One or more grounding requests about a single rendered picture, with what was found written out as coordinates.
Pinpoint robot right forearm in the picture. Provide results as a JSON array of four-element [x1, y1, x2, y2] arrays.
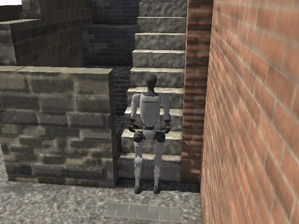
[[164, 114, 171, 128]]

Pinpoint robot torso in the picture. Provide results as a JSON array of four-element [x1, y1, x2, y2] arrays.
[[139, 92, 161, 140]]

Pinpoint robot right shin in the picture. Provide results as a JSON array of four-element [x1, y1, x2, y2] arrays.
[[154, 158, 162, 188]]

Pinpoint robot right hand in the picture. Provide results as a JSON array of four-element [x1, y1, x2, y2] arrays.
[[159, 126, 170, 134]]

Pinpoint robot left upper arm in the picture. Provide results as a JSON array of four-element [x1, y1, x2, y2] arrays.
[[130, 94, 141, 119]]

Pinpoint robot left forearm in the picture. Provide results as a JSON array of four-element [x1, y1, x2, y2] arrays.
[[129, 113, 135, 127]]

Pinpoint robot right upper arm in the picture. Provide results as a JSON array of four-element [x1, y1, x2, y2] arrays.
[[160, 94, 170, 120]]

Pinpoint robot left hand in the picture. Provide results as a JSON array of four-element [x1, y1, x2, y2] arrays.
[[128, 125, 139, 132]]

